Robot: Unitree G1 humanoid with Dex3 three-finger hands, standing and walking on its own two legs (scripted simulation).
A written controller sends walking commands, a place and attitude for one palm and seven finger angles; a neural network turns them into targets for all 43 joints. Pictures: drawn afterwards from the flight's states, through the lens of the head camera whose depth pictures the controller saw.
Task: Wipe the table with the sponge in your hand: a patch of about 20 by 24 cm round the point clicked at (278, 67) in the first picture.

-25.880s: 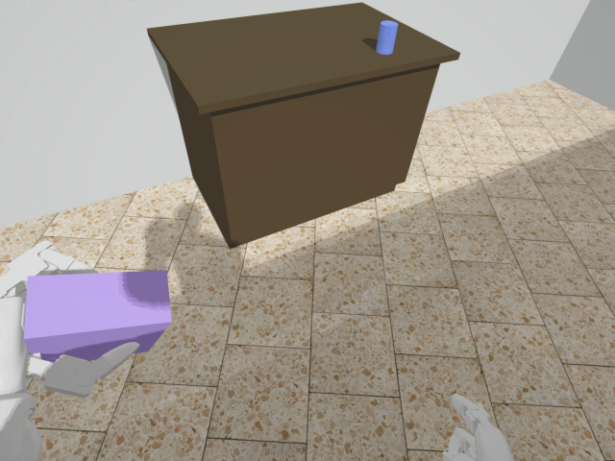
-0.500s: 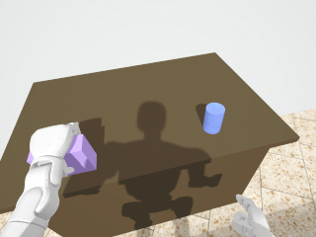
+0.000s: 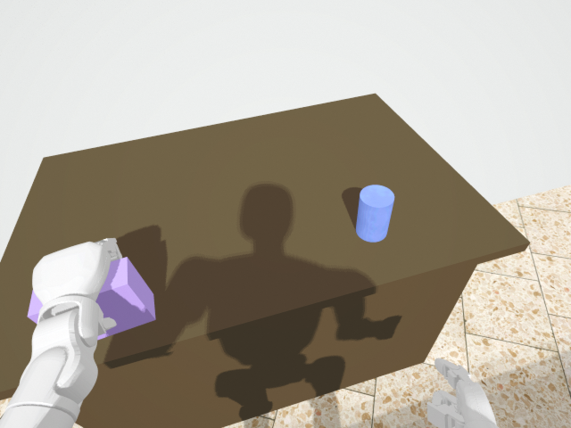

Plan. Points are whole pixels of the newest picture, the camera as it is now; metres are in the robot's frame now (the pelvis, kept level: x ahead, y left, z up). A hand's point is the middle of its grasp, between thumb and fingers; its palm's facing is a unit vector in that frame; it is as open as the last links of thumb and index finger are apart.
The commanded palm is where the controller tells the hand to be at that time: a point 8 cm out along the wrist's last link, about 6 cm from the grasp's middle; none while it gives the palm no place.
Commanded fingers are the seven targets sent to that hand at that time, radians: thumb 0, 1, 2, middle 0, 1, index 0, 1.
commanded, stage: wipe forward along the first lane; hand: left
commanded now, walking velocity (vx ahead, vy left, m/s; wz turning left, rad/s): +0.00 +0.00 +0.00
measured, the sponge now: (103, 309) +0.25 +0.33 +0.02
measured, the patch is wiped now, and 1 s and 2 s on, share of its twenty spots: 0.00 0.15 0.20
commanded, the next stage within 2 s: slide across to the middle lane in 1.56 s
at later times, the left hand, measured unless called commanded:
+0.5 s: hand (110, 276) +0.30 +0.33 +0.04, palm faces -0.08 -0.04 -1.00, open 9.4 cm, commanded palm +0.29 +0.33 +0.10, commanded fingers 0.00 0.10 1.30 -1.20 -1.60 -1.20 -1.60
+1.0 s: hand (120, 247) +0.36 +0.35 +0.04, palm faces -0.11 +0.00 -0.99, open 9.4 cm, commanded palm +0.35 +0.34 +0.09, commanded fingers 0.00 0.10 1.30 -1.20 -1.60 -1.20 -1.60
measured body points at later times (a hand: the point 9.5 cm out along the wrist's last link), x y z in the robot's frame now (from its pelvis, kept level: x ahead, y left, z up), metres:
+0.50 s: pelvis +0.00 +0.01 +0.00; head +0.01 -0.01 +0.45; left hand +0.30 +0.33 +0.09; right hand +0.18 -0.22 -0.12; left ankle +0.04 +0.14 -0.73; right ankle -0.02 -0.10 -0.73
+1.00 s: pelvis +0.00 +0.01 -0.01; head +0.03 +0.00 +0.44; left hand +0.36 +0.34 +0.09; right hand +0.13 -0.24 -0.14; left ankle +0.04 +0.14 -0.73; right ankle -0.02 -0.10 -0.73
